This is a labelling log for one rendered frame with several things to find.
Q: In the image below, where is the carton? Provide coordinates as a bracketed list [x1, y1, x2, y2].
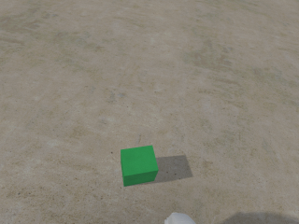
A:
[121, 145, 159, 187]

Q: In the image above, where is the right robot thigh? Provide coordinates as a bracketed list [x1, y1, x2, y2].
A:
[164, 213, 196, 224]

